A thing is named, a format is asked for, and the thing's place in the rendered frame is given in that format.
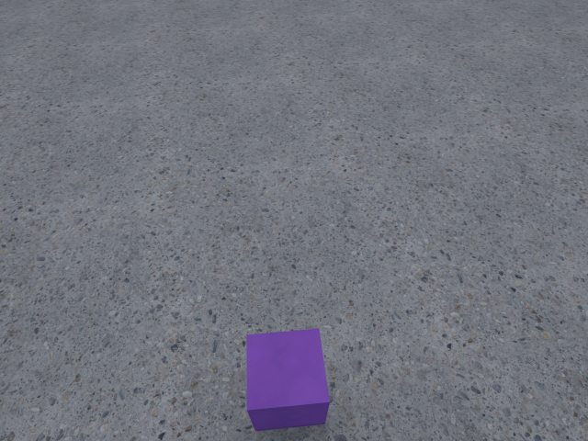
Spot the carton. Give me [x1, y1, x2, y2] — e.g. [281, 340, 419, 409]
[246, 328, 330, 431]

